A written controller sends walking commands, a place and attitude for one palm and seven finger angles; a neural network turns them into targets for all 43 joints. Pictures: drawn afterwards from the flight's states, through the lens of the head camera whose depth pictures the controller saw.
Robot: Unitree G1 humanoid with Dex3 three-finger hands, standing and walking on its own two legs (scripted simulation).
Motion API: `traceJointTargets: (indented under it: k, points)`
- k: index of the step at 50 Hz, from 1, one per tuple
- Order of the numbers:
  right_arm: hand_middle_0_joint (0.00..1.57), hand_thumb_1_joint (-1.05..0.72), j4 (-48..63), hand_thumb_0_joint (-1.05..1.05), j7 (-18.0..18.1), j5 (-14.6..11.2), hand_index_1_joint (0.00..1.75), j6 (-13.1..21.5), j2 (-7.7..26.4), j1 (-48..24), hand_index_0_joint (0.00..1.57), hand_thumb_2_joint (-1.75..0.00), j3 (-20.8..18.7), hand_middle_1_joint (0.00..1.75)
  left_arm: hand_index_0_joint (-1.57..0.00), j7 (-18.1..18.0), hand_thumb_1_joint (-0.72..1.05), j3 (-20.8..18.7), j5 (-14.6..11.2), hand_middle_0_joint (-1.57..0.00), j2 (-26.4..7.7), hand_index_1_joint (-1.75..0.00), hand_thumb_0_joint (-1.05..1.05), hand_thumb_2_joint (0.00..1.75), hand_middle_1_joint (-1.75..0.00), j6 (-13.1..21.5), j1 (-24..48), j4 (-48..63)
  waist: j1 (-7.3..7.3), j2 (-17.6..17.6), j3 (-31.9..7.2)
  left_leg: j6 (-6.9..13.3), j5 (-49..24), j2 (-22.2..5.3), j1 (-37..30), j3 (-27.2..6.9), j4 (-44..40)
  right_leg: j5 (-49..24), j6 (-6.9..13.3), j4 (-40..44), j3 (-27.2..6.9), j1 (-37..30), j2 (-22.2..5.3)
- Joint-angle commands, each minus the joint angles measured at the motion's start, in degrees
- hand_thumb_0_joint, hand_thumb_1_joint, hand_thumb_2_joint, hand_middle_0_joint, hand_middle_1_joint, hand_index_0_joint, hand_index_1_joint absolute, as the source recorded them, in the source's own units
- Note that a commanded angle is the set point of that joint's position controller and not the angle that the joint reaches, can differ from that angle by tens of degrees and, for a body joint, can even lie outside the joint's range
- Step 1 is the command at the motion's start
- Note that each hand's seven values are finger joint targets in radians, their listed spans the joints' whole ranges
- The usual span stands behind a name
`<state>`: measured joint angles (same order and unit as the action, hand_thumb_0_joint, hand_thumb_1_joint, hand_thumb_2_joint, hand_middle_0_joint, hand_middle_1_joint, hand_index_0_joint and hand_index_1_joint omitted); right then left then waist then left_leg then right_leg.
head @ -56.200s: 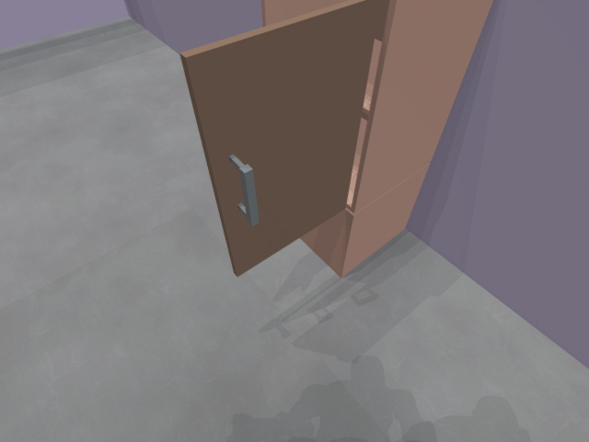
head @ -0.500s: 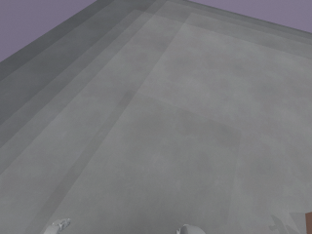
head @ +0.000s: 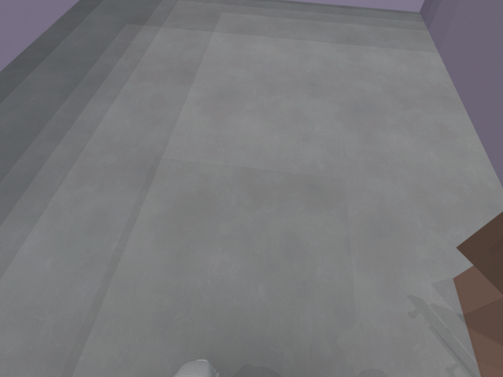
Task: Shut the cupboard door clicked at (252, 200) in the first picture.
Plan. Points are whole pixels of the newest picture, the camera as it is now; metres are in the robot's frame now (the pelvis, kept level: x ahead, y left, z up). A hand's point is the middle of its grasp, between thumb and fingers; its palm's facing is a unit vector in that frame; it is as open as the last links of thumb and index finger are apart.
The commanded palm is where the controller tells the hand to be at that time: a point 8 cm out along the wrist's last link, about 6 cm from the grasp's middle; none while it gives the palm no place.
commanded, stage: turn to face it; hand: left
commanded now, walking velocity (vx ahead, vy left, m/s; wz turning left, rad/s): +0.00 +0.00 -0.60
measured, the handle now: out of the picture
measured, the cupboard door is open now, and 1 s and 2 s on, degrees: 35 35 35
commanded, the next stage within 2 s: take the last steps up to it in 1.54 s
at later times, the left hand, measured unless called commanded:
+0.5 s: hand (156, 351) +0.17 +0.19 -0.16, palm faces -0.31 -0.92 -0.24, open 7.4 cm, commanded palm none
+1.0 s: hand (174, 347) +0.19 +0.16 -0.18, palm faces -0.51 -0.84 -0.19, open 7.4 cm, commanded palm none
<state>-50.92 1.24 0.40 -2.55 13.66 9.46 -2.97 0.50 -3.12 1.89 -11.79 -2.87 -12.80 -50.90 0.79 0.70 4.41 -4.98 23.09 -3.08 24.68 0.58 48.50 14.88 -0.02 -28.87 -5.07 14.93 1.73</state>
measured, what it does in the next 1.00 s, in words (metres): steps on the spot, turning right: left foot, then right foot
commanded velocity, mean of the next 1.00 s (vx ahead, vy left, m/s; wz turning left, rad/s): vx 0.00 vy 0.00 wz -0.60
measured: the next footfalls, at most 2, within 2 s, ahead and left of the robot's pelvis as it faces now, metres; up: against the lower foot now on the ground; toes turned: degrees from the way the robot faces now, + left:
left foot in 0.08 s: +0.06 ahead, +0.13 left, +0.00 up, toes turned -1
right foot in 0.54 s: -0.02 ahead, -0.11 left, +0.00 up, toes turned -25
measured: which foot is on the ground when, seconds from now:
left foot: up 0.00-0.06, down 0.08-0.54, up 0.56-0.96, down 0.98-1.00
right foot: down 0.00-0.08, up 0.10-0.52, down 0.54-0.98, up 1.00-1.00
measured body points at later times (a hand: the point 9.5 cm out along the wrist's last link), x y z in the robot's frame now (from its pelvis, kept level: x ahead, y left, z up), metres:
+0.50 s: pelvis +0.00 +0.02 +0.00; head +0.04 +0.01 +0.45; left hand +0.19 +0.24 -0.14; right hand -0.05 -0.23 -0.14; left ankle +0.02 +0.13 -0.74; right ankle -0.05 -0.10 -0.71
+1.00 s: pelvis +0.03 +0.02 -0.01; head +0.08 +0.02 +0.44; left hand +0.21 +0.20 -0.17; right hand -0.02 -0.26 -0.13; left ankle +0.10 +0.11 -0.74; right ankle -0.05 -0.10 -0.73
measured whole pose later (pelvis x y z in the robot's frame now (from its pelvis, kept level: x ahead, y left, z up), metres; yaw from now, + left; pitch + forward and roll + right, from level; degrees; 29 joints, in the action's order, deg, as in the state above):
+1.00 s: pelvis +0.03 +0.02 -0.01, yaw -35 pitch +2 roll -1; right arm -50.0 1.7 0.2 -0.6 12.6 8.5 -1.9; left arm 0.3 -4.0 1.1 -13.4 -3.8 -13.5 -52.3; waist 1.3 2.6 3.3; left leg -1.7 17.9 -1.5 18.3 1.7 33.2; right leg 20.2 -1.1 -35.1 -9.0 18.2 3.6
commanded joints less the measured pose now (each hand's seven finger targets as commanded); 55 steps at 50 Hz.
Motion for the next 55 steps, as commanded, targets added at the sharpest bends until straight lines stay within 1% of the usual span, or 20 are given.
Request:
traceJointTargets:
  k: [1, 2, 3, 4, 5, 10, 20, 25, 26, 27, 28, 29, 34, 42, 47, 48, 49, 50, 51, 55]
  points:
    - [0.20, -0.90, 3.14, 0.00, 0.71, -0.32, 0.30, 2.12, 4.59, 5.32, 0.20, -0.90, -1.22, 0.30, -0.20, -0.73, 0.90, -3.79, -0.50, -0.20, -12.61, -0.30, 0.00, 0.90, -0.30, 0.84, 2.92, 4.57, -2.52, 8.76, -6.83, 1.01, -6.81, 2.28, -11.49, 0.97, -17.30, -17.90, 7.56, 2.78, -15.16, 2.24, -11.13]
    - [0.20, -0.90, 2.25, 0.00, 0.93, -0.24, 0.30, 2.73, 6.12, 7.94, 0.20, -0.90, -1.37, 0.30, -0.20, -0.65, 0.90, -3.42, -0.92, -0.20, -11.06, -0.30, 0.00, 0.90, -0.30, 0.55, 3.66, 4.86, -3.77, 5.26, -8.18, 1.46, -11.25, 0.22, -19.15, 0.18, -24.87, -12.85, 4.62, -0.82, -12.29, 6.88, -7.72]
    - [0.20, -0.90, 2.28, 0.00, 1.19, 0.47, 0.30, 3.37, 11.30, 8.70, 0.20, -0.90, -2.05, 0.30, -0.20, -0.37, 0.90, -2.79, -1.56, -0.20, -7.01, -0.30, 0.00, 0.90, -0.30, 0.24, 1.47, 5.70, -3.52, -10.27, -9.19, 5.20, -11.91, -12.50, -25.54, -13.07, -31.56, 3.58, 1.26, -10.44, -6.01, 15.81, 0.20]
    - [0.20, -0.90, 2.93, 0.00, 1.37, 0.86, 0.30, 3.18, 14.78, 10.05, 0.20, -0.90, -2.60, 0.30, -0.20, -0.10, 0.90, -2.43, -1.38, -0.20, -6.47, -0.30, 0.00, 0.90, -0.30, 0.27, 1.86, 6.43, -3.88, -19.56, -8.65, 11.11, -19.79, -24.01, -23.20, -22.58, -33.19, 21.41, -1.29, -24.40, 2.17, 18.61, 2.08]
    - [0.20, -0.90, 3.64, 0.00, 1.28, 1.15, 0.30, 2.82, 14.00, 8.98, 0.20, -0.90, -2.10, 0.30, -0.20, -0.06, 0.90, -2.62, -0.87, -0.20, -8.16, -0.30, 0.00, 0.90, -0.30, 0.18, 2.82, 6.63, -3.79, -12.57, -7.03, 13.87, -20.98, -25.01, -17.57, -20.99, -32.04, 20.21, -1.28, -31.79, 0.15, 16.27, -1.24]
    - [0.20, -0.90, 4.99, 0.00, 1.93, 1.12, 0.30, 3.21, 8.63, 1.95, 0.20, -0.90, -0.62, 0.30, -0.20, 1.62, 0.90, -3.29, -0.59, -0.20, -7.05, -0.30, 0.00, 0.90, -0.30, -0.74, 0.61, 3.42, -0.11, -10.96, -4.83, 11.44, -33.41, -14.98, -18.12, -2.63, -29.27, 9.76, -3.61, -39.57, 4.05, 17.64, -2.98]
    - [0.20, -0.90, 0.96, 0.00, 0.89, 1.22, 0.30, 2.74, 9.83, 7.98, 0.20, -0.90, -2.25, 0.30, -0.20, 1.86, 0.90, -2.17, -0.57, -0.20, -4.92, -0.30, 0.00, 0.90, -0.30, -0.74, 7.00, 5.48, -3.40, -12.86, -4.94, 12.36, -32.63, -17.64, -19.98, 3.48, -27.01, 10.03, -2.99, -20.26, 9.58, 10.75, -3.45]
    - [0.20, -0.90, 1.14, 0.00, 0.26, 0.80, 0.30, 2.46, 11.07, 5.03, 0.20, -0.90, -2.92, 0.30, -0.20, 1.34, 0.90, -2.55, -0.69, -0.20, -6.88, -0.30, 0.00, 0.90, -0.30, 0.20, 0.87, 4.06, 0.49, -10.03, -7.65, 7.90, -27.27, -17.18, -13.40, 7.47, -17.01, -2.14, -0.18, -0.17, 10.23, -5.00, -2.62]
    - [0.20, -0.90, 1.70, 0.00, -0.07, 0.34, 0.30, 2.30, 9.30, 4.59, 0.20, -0.90, -2.69, 0.30, -0.20, 0.95, 0.90, -3.20, -0.37, -0.20, -10.33, -0.30, 0.00, 0.90, -0.30, 0.82, -3.49, 2.73, 2.62, -1.52, -9.39, 4.57, -18.17, -13.37, -7.95, 10.68, -8.37, -9.42, 1.62, 6.82, 4.44, -12.51, -7.32]
    - [0.20, -0.90, 4.38, 0.00, -0.28, 0.20, 0.30, 2.06, 4.17, 2.59, 0.20, -0.90, -1.32, 0.30, -0.20, 0.12, 0.90, -4.30, 0.11, -0.20, -16.68, -0.30, 0.00, 0.90, -0.30, 1.62, -5.66, 2.11, 4.10, 18.21, -7.63, 1.03, 11.88, -3.76, 8.26, 12.63, 5.28, -25.26, 7.38, 10.76, -16.36, -18.10, -21.35]
    - [0.20, -0.90, 5.31, 0.00, 0.23, 0.52, 0.30, 1.00, 6.10, 0.52, 0.20, -0.90, -1.16, 0.30, -0.20, -0.57, 0.90, -4.31, -0.87, -0.20, -18.23, -0.30, 0.00, 0.90, -0.30, 1.37, -7.27, 1.72, 4.82, 15.78, -6.99, 1.11, 14.73, -2.30, 10.54, 4.40, 14.99, -30.47, 12.05, 10.82, -19.91, -12.85, -25.39]
    - [0.20, -0.90, 5.07, 0.00, 0.10, 0.33, 0.30, 0.65, 5.50, 0.78, 0.20, -0.90, -1.17, 0.30, -0.20, -0.88, 0.90, -3.98, -0.88, -0.20, -17.01, -0.30, 0.00, 0.90, -0.30, 1.25, -4.84, 2.43, 3.05, 11.10, -5.22, 1.48, 10.05, -3.41, 12.13, 0.58, 18.73, -22.79, 12.92, 11.43, -16.18, -10.58, -23.65]
    - [0.20, -0.90, 2.23, 0.00, -0.41, 0.68, 0.30, 0.48, 5.84, 2.76, 0.20, -0.90, -1.59, 0.30, -0.20, -1.14, 0.90, -2.62, -1.05, -0.20, -11.38, -0.30, 0.00, 0.90, -0.30, 2.09, 2.60, 4.65, -1.18, 8.27, -5.89, -0.35, -2.88, -2.86, 8.16, -0.32, 16.66, -22.74, 9.00, 9.32, -7.48, -6.83, -13.64]
    - [0.20, -0.90, 4.43, 0.00, 0.12, 0.21, 0.30, 1.16, 5.00, -1.07, 0.20, -0.90, -1.18, 0.30, -0.20, -0.93, 0.90, -3.43, -0.33, -0.20, -13.01, -0.30, 0.00, 0.90, -0.30, 1.92, -0.84, 3.55, 0.46, 6.86, -6.07, -0.49, 0.78, -0.35, 4.84, -0.28, 1.88, -20.89, 11.80, 7.98, -15.20, -7.44, -14.17]
    - [0.20, -0.90, 2.63, 0.00, 0.87, -0.43, 0.30, 2.39, 5.51, 6.14, 0.20, -0.90, -1.09, 0.30, -0.20, -0.87, 0.90, -3.58, -0.93, -0.20, -12.43, -0.30, 0.00, 0.90, -0.30, 0.94, 3.12, 3.87, -3.29, 7.60, -7.91, 0.86, -10.72, 1.61, -14.83, 0.35, -22.46, -19.59, 6.39, 0.73, -15.60, 2.62, -9.59]
    - [0.20, -0.90, 2.15, 0.00, 1.11, -0.02, 0.30, 3.10, 8.86, 7.90, 0.20, -0.90, -1.46, 0.30, -0.20, -0.73, 0.90, -2.98, -1.46, -0.20, -9.38, -0.30, 0.00, 0.90, -0.30, 0.64, 2.52, 4.57, -3.52, -1.59, -9.52, 2.81, -12.83, -5.70, -22.23, -6.20, -29.87, -9.44, 2.98, -5.25, -10.80, 8.82, -3.46]
    - [0.20, -0.90, 2.58, 0.00, 1.18, 0.72, 0.30, 3.30, 14.42, 8.89, 0.20, -0.90, -2.44, 0.30, -0.20, -0.16, 0.90, -2.39, -1.84, -0.20, -6.28, -0.30, 0.00, 0.90, -0.30, 0.54, 0.81, 5.27, -3.25, -18.22, -10.12, 8.64, -21.86, -20.43, -25.95, -20.53, -32.24, 16.34, -0.64, -18.42, -1.29, 17.18, 3.54]
    - [0.20, -0.90, 3.28, 0.00, 1.21, 0.90, 0.30, 2.81, 14.73, 9.30, 0.20, -0.90, -2.20, 0.30, -0.20, -0.23, 0.90, -2.37, -1.20, -0.20, -8.17, -0.30, 0.00, 0.90, -0.30, 0.50, 1.89, 5.65, -3.79, -15.88, -8.91, 12.85, -25.91, -24.75, -21.20, -21.72, -31.04, 21.20, -1.20, -29.13, 0.44, 15.87, 0.41]
    - [0.20, -0.90, 3.72, 0.00, 1.53, 1.36, 0.30, 2.88, 12.46, 7.00, 0.20, -0.90, -1.57, 0.30, -0.20, 0.06, 0.90, -2.84, -0.64, -0.20, -8.42, -0.30, 0.00, 0.90, -0.30, 0.16, 2.05, 5.25, -2.52, -11.41, -6.72, 13.66, -30.36, -23.13, -18.04, -18.08, -31.45, 18.52, -1.96, -34.90, 0.08, 16.65, -0.78]
    - [0.20, -0.90, 4.90, 0.00, 1.88, 1.18, 0.30, 3.15, 8.86, 2.45, 0.20, -0.90, -0.37, 0.30, -0.20, 1.36, 0.90, -3.15, -0.68, -0.20, -7.40, -0.30, 0.00, 0.90, -0.30, -0.43, 0.74, 2.92, -0.16, -10.86, -5.49, 10.93, -39.82, -15.05, -19.00, -2.53, -28.18, 10.57, -3.60, -40.42, 3.39, 17.46, -2.57]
